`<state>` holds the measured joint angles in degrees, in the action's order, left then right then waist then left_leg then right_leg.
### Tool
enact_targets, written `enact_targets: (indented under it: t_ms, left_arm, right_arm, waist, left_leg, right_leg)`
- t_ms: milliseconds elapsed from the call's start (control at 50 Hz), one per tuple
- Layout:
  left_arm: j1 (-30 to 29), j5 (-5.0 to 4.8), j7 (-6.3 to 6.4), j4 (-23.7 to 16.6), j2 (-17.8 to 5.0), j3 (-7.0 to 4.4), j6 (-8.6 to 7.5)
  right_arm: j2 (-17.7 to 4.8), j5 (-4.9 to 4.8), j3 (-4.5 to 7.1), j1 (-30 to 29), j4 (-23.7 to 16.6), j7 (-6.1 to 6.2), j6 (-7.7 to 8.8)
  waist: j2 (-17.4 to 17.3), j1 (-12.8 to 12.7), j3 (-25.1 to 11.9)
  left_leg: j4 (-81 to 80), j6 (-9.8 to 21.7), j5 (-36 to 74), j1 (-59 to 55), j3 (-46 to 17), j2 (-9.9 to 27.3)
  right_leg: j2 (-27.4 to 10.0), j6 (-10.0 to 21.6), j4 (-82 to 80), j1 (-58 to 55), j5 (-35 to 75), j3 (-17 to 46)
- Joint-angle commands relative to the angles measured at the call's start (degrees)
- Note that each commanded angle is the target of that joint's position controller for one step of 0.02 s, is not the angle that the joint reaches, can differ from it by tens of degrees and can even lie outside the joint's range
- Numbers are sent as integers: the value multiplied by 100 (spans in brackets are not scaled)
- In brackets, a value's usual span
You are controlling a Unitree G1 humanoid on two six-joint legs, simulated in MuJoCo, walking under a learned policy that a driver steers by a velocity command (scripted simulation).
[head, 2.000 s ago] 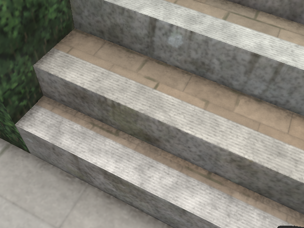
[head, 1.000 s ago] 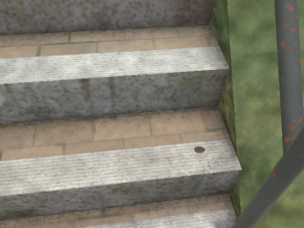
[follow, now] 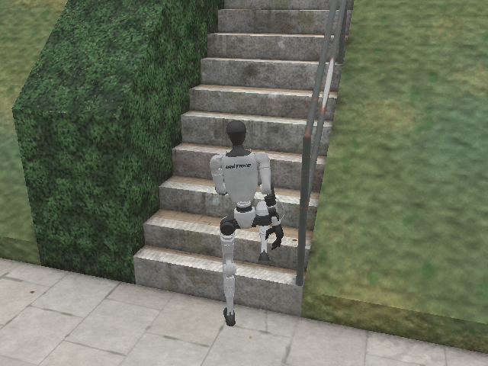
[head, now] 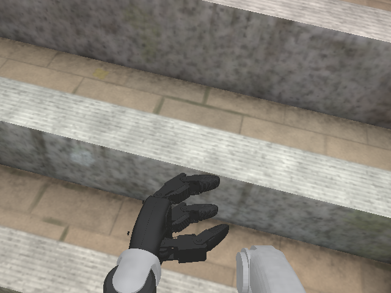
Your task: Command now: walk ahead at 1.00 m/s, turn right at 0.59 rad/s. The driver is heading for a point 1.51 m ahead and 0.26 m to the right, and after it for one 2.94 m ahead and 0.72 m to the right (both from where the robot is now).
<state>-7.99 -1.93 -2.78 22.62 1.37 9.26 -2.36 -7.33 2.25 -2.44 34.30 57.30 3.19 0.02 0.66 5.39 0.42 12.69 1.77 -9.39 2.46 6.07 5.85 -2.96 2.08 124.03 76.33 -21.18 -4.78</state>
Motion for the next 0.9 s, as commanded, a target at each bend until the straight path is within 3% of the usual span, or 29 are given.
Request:
enact_targets:
  t_ms: [20,40,60,80,100,120,140,160,180,200,220,240,260,320,380,420,440,460,480,500,520,540,560,580,620,660,820,880,900]
  left_arm:
    - [-760,25,150,-691,-645,-298,-121]
    - [-377,-3,127,-544,-1013,-486,-43]
    - [-367,-1,136,-408,-985,-534,-60]
    - [788,117,192,-171,-1466,-700,76]
    - [1790,172,185,333,-2062,-906,255]
    - [1062,295,318,465,-2186,-1030,417]
    - [1104,588,428,756,-1920,-1037,427]
    - [1767,724,396,1280,-1411,-840,238]
    - [2229,566,331,1754,-1178,-760,40]
    - [3056,392,210,2549,-900,-764,-24]
    - [2995,392,88,2787,-898,-742,-16]
    - [2164,303,115,2530,-909,-753,17]
    - [1787,185,246,2243,-1260,-891,7]
    - [1490,93,341,1996,-1981,-1084,-176]
    - [2799,-126,530,2149,-2169,-1162,-147]
    - [2891,-102,675,2027,-2404,-1257,-20]
    - [3261,-324,777,2156,-2437,-1344,52]
    - [3301,-296,805,2190,-2558,-1346,38]
    - [2872,-44,603,2214,-2877,-1374,-185]
    - [2112,-72,445,1844,-2574,-1386,-337]
    - [2190,184,266,1458,-1554,-1147,-538]
    - [2266,363,98,1413,-1201,-1016,-544]
    - [2560,259,37,1214,-1009,-967,-333]
    - [2902,272,76,1118,-1075,-903,-98]
    - [3041,332,52,1008,-1534,-980,173]
    - [3369,235,149,1071,-1847,-1053,342]
    - [2374,239,398,521,-1719,-1006,449]
    - [3339,456,339,962,-1471,-869,254]
    - [4042,704,225,1526,-1709,-909,1]
  right_arm:
    - [-1873,-262,333,-165,-268,90,265]
    - [-2300,-263,462,54,-265,137,283]
    - [-1707,-354,310,708,-154,130,268]
    - [-2218,-462,454,328,-392,113,247]
    - [-2542,-396,603,-1053,-1056,21,302]
    - [-1651,-142,424,-1921,-1710,-106,353]
    - [-1223,0,361,-3202,-2360,-310,559]
    - [-431,25,118,-3818,-3128,-481,754]
    - [211,165,-104,-3639,-3360,-595,877]
    - [557,283,-289,-3882,-3374,-644,1050]
    - [852,145,-468,-3416,-3356,-674,1138]
    - [699,-134,-498,-2541,-3392,-767,1059]
    - [309,-169,-479,-2487,-3491,-798,959]
    - [-340,90,-359,-3093,-3498,-458,637]
    - [128,166,-625,-4689,-4200,-418,615]
    - [276,85,-742,-4849,-4261,-503,607]
    - [359,38,-706,-4901,-4329,-429,563]
    - [-68,-191,-438,-4117,-4061,-344,483]
    - [-826,-298,73,-2641,-3542,-379,570]
    - [-1693,-230,427,-838,-2790,-320,676]
    - [-2215,-244,612,-3,-2238,-241,619]
    - [-1570,-178,381,-815,-2290,-196,654]
    - [-982,-90,258,-2341,-2537,-227,534]
    - [-358,-73,122,-3174,-2445,-267,441]
    - [127,66,-6,-3320,-2035,-279,451]
    - [-242,161,59,-3581,-1920,-295,531]
    - [-1099,94,248,-3156,-2506,-3,575]
    - [-716,-252,213,-3543,-2847,-6,381]
    - [-537,-153,155,-4074,-3182,-129,346]
  waist:
    - [-2135,-838,-1445]
    - [-2515,-909,-1763]
    - [-2025,-663,-2031]
    - [-1498,-1332,-2556]
    - [-679,-1870,-2737]
    - [1229,-1330,-2080]
    - [1586,-1497,-1309]
    - [1748,-1267,-482]
    - [950,-744,13]
    - [222,-806,62]
    - [31,-278,184]
    - [298,560,295]
    - [718,549,204]
    - [25,178,60]
    - [-440,-560,63]
    - [-224,-554,-408]
    - [472,-608,-635]
    - [800,-220,-1083]
    - [1012,651,-2134]
    - [-650,1295,-2701]
    - [-3371,995,-3033]
    - [-2637,366,-2768]
    - [-1373,-721,-2190]
    - [-1033,-1197,-1658]
    - [-442,-1592,-830]
    - [-258,-1935,-412]
    - [-308,-1159,-410]
    - [131,-1508,-190]
    - [1444,-1764,244]
  left_leg:
    - [282,1063,12595,443,308,927]
    - [1003,1301,14237,-465,156,1224]
    - [2248,1272,14539,-180,-13,1117]
    - [3363,1346,13664,-203,40,940]
    - [3533,1448,10935,201,-149,745]
    - [5216,1165,4735,2336,-312,-99]
    - [8684,892,638,3720,-1194,-792]
    - [11083,784,-606,5080,-1460,-1067]
    - [11617,801,-1249,5737,-1330,-1049]
    - [11932,769,-1996,6313,-876,-921]
    - [12001,676,-2550,6740,-708,-758]
    - [10937,615,-2618,6325,-1198,-500]
    - [11349,249,-2225,6198,-1221,-561]
    - [11571,-311,-927,6327,-1225,-303]
    - [9495,-327,-1576,7194,-1119,-19]
    - [7183,-379,-1760,4770,41,-149]
    - [6225,-286,-3450,3130,-134,-275]
    - [5505,-265,-3926,2562,-219,-407]
    - [5466,-43,-3589,1079,30,-884]
    - [4105,673,-4395,-589,-2794,-92]
    - [1680,1268,-5339,-1565,-6022,1117]
    - [1578,800,-3741,-604,-5770,1372]
    - [2326,685,-2580,156,-4769,1406]
    - [2926,625,-1886,738,-3438,1284]
    - [2948,327,-1873,3082,-1843,863]
    - [2852,224,-2733,4420,-1415,928]
    - [3475,521,-1679,3296,-1615,1467]
    - [5369,-6,-919,3985,-757,525]
    - [8048,-411,-1477,5125,254,-615]
  right_leg:
    - [842,211,-3301,-4344,-2177,-1044]
    - [1123,169,-4071,-4470,-2872,-1048]
    - [944,578,-4377,-4602,-3639,314]
    - [593,854,-5630,-4962,-4323,1783]
    - [975,634,-6826,-5910,-2298,1604]
    - [575,966,-7846,-6368,-1720,3062]
    - [91,1577,-8924,-5790,-1657,4481]
    - [74,1600,-8226,-4920,-1097,4365]
    - [403,1174,-7567,-4912,948,3018]
    - [466,871,-8205,-5420,1737,2188]
    - [410,809,-8501,-5676,2341,1805]
    - [434,859,-9057,-4946,1616,1963]
    - [191,1201,-9972,-4486,574,2886]
    - [-381,1525,-10667,-4130,-408,3986]
    - [-221,1337,-10724,-5286,-572,3904]
    - [-312,1434,-11776,-4342,-372,3524]
    - [-425,1285,-11876,-3819,272,3442]
    - [-386,1124,-11309,-4718,1340,3189]
    - [-423,1243,-10108,-5334,5694,2535]
    - [152,926,-7389,-3963,6171,2051]
    - [788,763,-4990,-2596,1870,1965]
    - [802,623,-3154,-2620,1654,2393]
    - [954,316,-1588,-1706,1231,2195]
    - [652,152,-1153,-1528,700,1377]
    - [326,65,-1173,-2995,611,733]
    - [477,36,-899,-3779,1277,395]
    - [-83,-18,-3862,-3613,898,553]
    - [-276,475,-8554,-5287,-438,280]
    - [-262,778,-9626,-6401,1879,363]
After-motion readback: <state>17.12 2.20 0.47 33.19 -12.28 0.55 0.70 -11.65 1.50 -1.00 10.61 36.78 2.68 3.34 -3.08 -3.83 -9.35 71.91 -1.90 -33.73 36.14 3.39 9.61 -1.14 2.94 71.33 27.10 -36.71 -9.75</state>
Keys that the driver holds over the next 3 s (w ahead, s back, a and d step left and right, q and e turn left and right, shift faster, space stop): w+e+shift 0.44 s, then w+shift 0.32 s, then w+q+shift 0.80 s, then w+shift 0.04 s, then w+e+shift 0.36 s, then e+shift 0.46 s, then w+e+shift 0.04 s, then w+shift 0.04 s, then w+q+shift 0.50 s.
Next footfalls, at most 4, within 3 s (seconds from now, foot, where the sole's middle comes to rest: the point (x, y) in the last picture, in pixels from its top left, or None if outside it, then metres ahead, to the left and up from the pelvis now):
0.04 right None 0.09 -0.14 -0.55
0.48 left None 0.32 0.14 -0.37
0.86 right None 0.15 -0.03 -0.35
0.98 right None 0.10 -0.04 -0.55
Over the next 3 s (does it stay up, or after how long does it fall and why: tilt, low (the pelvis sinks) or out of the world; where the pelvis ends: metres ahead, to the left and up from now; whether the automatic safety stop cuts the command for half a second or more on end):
stays up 0.76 -0.09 0.78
